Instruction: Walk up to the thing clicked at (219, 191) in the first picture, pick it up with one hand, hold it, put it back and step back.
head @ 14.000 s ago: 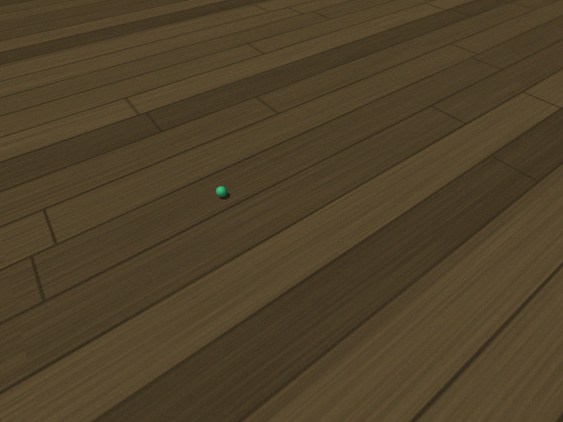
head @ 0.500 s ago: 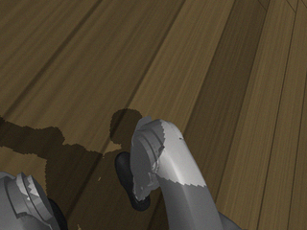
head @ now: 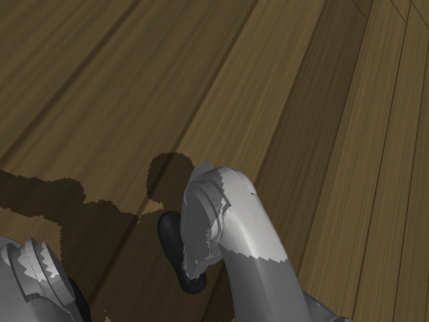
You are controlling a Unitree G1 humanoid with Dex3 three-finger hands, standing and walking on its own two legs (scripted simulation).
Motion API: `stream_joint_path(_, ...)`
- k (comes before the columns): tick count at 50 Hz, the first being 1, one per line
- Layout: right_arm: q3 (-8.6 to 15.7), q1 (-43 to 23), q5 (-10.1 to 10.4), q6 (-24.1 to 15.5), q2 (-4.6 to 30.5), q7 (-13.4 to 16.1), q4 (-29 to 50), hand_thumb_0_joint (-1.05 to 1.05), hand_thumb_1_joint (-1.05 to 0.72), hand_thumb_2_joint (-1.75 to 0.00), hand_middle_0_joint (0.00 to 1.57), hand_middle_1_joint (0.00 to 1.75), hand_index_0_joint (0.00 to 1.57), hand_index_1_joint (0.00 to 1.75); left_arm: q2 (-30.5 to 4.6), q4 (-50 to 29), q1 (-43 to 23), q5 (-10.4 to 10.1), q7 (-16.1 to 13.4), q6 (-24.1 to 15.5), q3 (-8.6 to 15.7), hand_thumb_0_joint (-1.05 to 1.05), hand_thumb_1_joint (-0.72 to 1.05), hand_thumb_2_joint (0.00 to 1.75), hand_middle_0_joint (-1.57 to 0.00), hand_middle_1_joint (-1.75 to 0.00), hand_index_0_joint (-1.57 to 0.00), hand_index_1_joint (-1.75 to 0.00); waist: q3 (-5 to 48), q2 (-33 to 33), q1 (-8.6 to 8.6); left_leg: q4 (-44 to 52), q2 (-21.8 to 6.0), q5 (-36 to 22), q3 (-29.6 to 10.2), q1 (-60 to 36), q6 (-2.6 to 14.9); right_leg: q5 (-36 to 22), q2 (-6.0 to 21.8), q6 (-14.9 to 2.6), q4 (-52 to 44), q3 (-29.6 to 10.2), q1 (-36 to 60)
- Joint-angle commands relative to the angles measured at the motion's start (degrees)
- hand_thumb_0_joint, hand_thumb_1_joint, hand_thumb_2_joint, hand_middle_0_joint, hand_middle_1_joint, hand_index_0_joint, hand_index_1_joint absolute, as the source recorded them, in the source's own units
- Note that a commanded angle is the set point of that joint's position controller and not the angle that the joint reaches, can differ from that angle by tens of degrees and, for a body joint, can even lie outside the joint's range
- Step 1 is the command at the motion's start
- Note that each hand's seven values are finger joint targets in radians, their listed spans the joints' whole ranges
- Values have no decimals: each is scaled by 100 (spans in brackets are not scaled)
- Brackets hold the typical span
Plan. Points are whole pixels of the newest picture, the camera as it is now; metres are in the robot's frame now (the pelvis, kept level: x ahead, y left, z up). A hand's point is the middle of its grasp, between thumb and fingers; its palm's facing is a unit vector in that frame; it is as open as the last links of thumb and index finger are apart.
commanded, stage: close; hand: left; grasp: from above
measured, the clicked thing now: out of the picture +0.46 +0.31 -0.28
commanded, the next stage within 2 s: settle in 1.02 s
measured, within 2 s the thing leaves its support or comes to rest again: leaves its support in 1.36 s
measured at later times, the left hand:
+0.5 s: hand out of the picture +0.45 +0.32 -0.26, palm faces -0.44 -0.18 -0.88, open 8.7 cm
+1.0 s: hand out of the picture +0.45 +0.30 -0.26, palm faces -0.40 -0.15 -0.90, open 7.6 cm
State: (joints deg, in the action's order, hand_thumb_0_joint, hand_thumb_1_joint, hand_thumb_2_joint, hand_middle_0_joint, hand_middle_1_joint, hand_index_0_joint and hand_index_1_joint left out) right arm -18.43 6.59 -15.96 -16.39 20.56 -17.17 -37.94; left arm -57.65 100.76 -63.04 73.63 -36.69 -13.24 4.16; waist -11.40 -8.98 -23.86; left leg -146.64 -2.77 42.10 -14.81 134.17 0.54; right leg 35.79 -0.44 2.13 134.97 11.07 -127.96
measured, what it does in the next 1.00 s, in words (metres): stands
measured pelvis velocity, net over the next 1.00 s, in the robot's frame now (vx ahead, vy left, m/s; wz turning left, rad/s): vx -0.01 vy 0.00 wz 0.00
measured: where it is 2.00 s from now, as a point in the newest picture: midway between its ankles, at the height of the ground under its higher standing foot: (139, 299)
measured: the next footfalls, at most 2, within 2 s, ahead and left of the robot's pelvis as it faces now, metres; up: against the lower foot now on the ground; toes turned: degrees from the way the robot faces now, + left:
none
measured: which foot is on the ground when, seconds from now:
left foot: down 0.00-1.00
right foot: down 0.00-1.00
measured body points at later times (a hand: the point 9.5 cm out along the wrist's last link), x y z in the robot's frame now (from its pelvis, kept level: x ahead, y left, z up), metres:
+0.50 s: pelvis +0.00 +0.00 +0.00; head +0.29 +0.12 +0.32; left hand +0.47 +0.32 -0.20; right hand +0.03 -0.25 -0.05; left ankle +0.06 +0.12 -0.27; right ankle +0.12 -0.12 -0.27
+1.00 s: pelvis -0.01 +0.00 +0.00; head +0.28 +0.13 +0.32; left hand +0.47 +0.31 -0.20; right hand +0.04 -0.25 -0.04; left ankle +0.06 +0.12 -0.27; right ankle +0.12 -0.12 -0.27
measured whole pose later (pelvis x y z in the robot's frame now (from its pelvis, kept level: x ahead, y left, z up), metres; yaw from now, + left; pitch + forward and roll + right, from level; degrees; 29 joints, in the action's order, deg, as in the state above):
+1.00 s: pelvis -0.01 +0.00 +0.00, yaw +0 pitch +27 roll -15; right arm -18.3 5.3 -15.9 -17.8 21.6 -17.8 -36.7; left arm -58.3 102.4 -63.9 73.4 -39.7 -10.2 6.0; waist -12.1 -9.0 -25.0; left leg -145.5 -2.8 40.9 -14.5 134.1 1.0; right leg 34.7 -0.6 2.5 133.6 10.9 -127.6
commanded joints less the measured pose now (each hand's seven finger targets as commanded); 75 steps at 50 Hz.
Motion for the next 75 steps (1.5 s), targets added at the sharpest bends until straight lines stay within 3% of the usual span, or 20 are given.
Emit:
stream_joint_path(1, 582, 1036, 48, -51, 1927, 10, -169, 0, -89, -90, 20, 30, 20, 30, -1113, -594, -1470, 13, -416, 58, 103, 0, 2, 66, -43, -82, -47, -78, 3598, 3409, -327, 1583, -41, -1450, 489, -2857, -94, -1480, -376, -289, -997, 534, 2014)
stream_joint_path(5, 618, 1002, 37, -65, 2017, -46, -103, 0, -89, -90, 20, 30, 20, 30, -1256, -439, -1381, 104, -566, 230, 258, 0, 8, 65, -48, -80, -52, -76, 3599, 3375, -339, 1592, -50, -1563, 494, -2868, -101, -1597, -401, -293, -995, 502, 2114)
stream_joint_path(11, 640, 1111, 58, -161, 2018, -128, -44, 0, -90, -90, 20, 30, 20, 30, -1284, -353, -1363, -138, -433, 454, 416, 0, 14, 59, -52, -77, -56, -73, 3574, 3195, -434, 1509, -36, -1506, 524, -2733, -35, -1555, -357, -247, -1038, 474, 2187)
stream_joint_path(14, 632, 1186, 110, -133, 1978, -107, -96, 0, -90, -90, 20, 30, 20, 30, -1497, -475, -1332, -265, -346, 442, 601, 0, 19, 57, -56, -78, -60, -73, 3814, 3203, -303, 1561, -36, -1514, 512, -2738, -26, -1531, -348, -264, -1092, 453, 2419)
stream_joint_path(20, 642, 1250, 145, -48, 1878, -71, -117, 0, -90, -90, 20, 30, 20, 30, -1324, -724, -1206, -358, 61, 312, 375, 0, 25, 54, -59, -77, -64, -71, 3862, 3261, -341, 1501, -23, -1644, 553, -2835, -9, -1600, -339, -266, -1115, 453, 2434)
stream_joint_path(27, 614, 1217, 153, 104, 1854, 22, -107, 0, -89, -90, 20, 30, 20, 30, -893, -564, -998, -321, 152, 35, 24, 0, 33, 57, -64, -78, -69, -72, 3595, 2981, -314, 1543, -9, -1361, 555, -2545, 5, -1386, -406, -287, -1185, 490, 2338)
stream_joint_path(31, 581, 1176, 169, 101, 1891, 57, -81, 0, -89, -90, 20, 30, 20, 30, -1013, -738, -1343, -238, 5, -141, 37, 0, 38, 52, -66, -76, -72, -69, 3438, 3019, -319, 1645, -30, -1252, 404, -2669, -36, -1232, -369, -287, -1107, 580, 1944)
stream_joint_path(34, 518, 1092, 108, 68, 1922, 72, 32, 0, -89, -90, 20, 30, 20, 30, -1083, -556, -1282, -33, -202, -157, 19, 0, 42, 52, -70, -74, -76, -68, 3355, 2940, -378, 1665, -27, -1094, 451, -2618, -26, -1166, -399, -282, -1143, 554, 2039)
stream_joint_path(39, 577, 958, 33, -51, 1962, 69, 28, 0, -89, -90, 20, 30, 20, 30, -1111, -604, -1354, 114, -492, 27, 28, 0, 51, 48, -78, -68, -83, -62, 3372, 3185, -384, 1761, -69, -1098, 415, -2923, -108, -1174, -366, -281, -1102, 544, 1873)
stream_joint_path(47, 569, 1027, 55, -152, 2017, -41, -56, 0, -89, -90, 20, 30, 20, 30, -1199, -371, -1471, -108, -510, 413, 207, 0, 65, 49, -90, -64, -95, -59, 3319, 3182, -506, 1613, -73, -1229, 462, -2701, -69, -1354, -322, -246, -1117, 471, 1981)
stream_joint_path(52, 534, 1126, 117, -138, 2014, -26, -38, 0, -89, -90, 20, 30, 20, 30, -1463, -266, -1370, -203, -270, 459, 394, 0, 72, 48, -96, -62, -101, -58, 3414, 3106, -430, 1593, -42, -1279, 511, -2642, -24, -1347, -310, -248, -1164, 437, 2153)
stream_joint_path(60, 524, 1172, 141, 27, 1974, 44, 18, 0, -91, -90, 20, 30, 20, 30, -1573, -435, -1068, -305, 21, 268, 342, 0, 71, 52, -102, -62, -107, -57, 3740, 3090, -304, 1584, -30, -1511, 555, -2708, -4, -1527, -374, -258, -1171, 436, 2540)
stream_joint_path(61, 529, 1255, 143, 35, 1951, 46, 18, 0, -91, -90, 20, 30, 20, 30, -1583, -654, -1182, -320, 63, 241, 368, 0, 71, 51, -101, -63, -107, -58, 3746, 3144, -310, 1564, -28, -1564, 558, -2729, 2, -1572, -353, -253, -1157, 433, 2508)
stream_joint_path(63, 594, 1224, 166, 104, 1955, 89, 2, 0, -91, -90, 20, 30, 20, 30, -1769, -841, -1045, -349, 110, 252, 548, 0, 72, 50, -102, -63, -107, -58, 3944, 3297, -100, 1606, -15, -1526, 598, -2717, -9, -1493, -363, -290, -1171, 412, 2542)
stream_joint_path(65, 668, 1327, 145, 164, 1976, 125, -22, 0, -91, -90, 20, 30, 20, 30, -1814, -1261, -1204, -366, 144, 207, 628, 0, 70, 50, -101, -62, -106, -57, 4195, 3497, -96, 1609, -7, -1571, 640, -2807, -10, -1535, -365, -304, -1204, 399, 2609)
stream_joint_path(69, 785, 1386, 188, 205, 1868, 120, -53, 0, -91, -90, 20, 30, 20, 30, -1541, -1513, -1186, -321, 253, 176, 610, 0, 72, 57, -104, -61, -108, -58, 4107, 3436, -110, 1542, 6, -1518, 642, -2787, -16, -1471, -353, -325, -1153, 402, 2309)
stream_joint_path(71, 941, 1458, 228, 247, 1876, 140, -111, 0, -91, -90, 20, 30, 20, 30, -1408, -1890, -1127, -318, 290, 152, 672, 0, 76, 59, -107, -62, -110, -59, 4375, 3745, 26, 1701, 13, -1539, 604, -3059, -75, -1409, -323, -385, -1141, 418, 2161)
stream_joint_path(72, 1010, 1514, 229, 259, 1824, 117, -156, 0, -91, -90, 20, 30, 20, 30, -1170, -1950, -1080, -302, 363, 167, 548, 0, 78, 59, -110, -59, -112, -57, 4395, 3844, -11, 1735, -4, -1638, 580, -3255, -112, -1459, -309, -379, -1093, 425, 2012)
stream_joint_path(74, 1090, 1514, 279, 301, 1755, 107, -223, 0, -91, -90, 20, 30, 20, 30, -1033, -2067, -915, -281, 448, 219, 517, 0, 82, 59, -112, -59, -115, -57, 4570, 3887, 137, 1861, 13, -1658, 584, -3319, -129, -1454, -304, -386, -1088, 422, 1929)
stream_joint_path(75, 1151, 1527, 323, 331, 1690, 95, -230, 0, -90, -90, 20, 30, 20, 30, -721, -2072, -887, -320, 514, 257, 392, 0, 81, 58, -111, -59, -114, -56, 4528, 3896, 100, 1874, 32, -1576, 621, -3207, -115, -1412, -296, -395, -1100, 399, 1867)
